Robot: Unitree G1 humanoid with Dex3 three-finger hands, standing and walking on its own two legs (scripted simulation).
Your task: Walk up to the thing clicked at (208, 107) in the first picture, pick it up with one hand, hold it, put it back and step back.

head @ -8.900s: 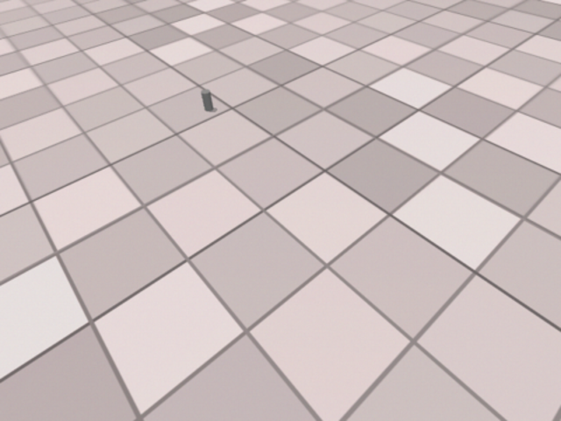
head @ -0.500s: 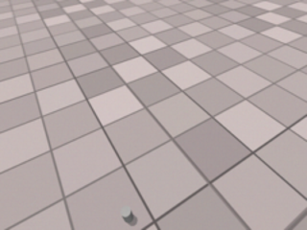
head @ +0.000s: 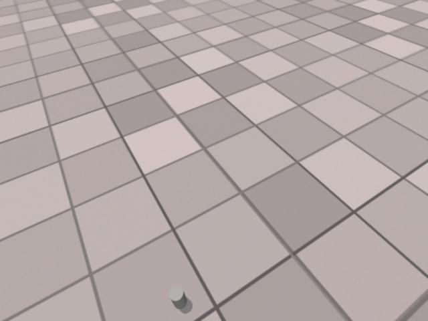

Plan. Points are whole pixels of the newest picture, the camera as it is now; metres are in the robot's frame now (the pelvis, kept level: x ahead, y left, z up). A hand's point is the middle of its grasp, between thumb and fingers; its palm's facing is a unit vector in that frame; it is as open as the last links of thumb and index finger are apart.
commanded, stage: stand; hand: left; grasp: from the side
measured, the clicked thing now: (178, 297) +0.37 +0.21 -0.72
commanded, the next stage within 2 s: go down in 0.62 s
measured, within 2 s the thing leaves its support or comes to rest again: neither
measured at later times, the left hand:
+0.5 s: hand out of the picture +0.08 +0.25 -0.16, palm faces -0.03 -0.94 -0.33, open 7.4 cm
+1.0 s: hand (114, 319) +0.18 +0.26 -0.17, palm faces +0.01 -0.94 -0.33, open 11.5 cm
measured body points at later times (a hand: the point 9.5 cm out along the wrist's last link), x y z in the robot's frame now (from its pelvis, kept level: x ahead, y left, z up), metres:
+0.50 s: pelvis +0.01 +0.00 +0.00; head +0.02 +0.00 +0.45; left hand +0.08 +0.30 -0.13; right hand +0.08 -0.30 -0.13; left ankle +0.03 +0.13 -0.75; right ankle -0.02 -0.13 -0.75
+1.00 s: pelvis +0.00 +0.00 -0.02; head +0.05 +0.01 +0.42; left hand +0.18 +0.30 -0.14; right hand +0.08 -0.26 -0.14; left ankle +0.03 +0.13 -0.75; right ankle -0.02 -0.13 -0.75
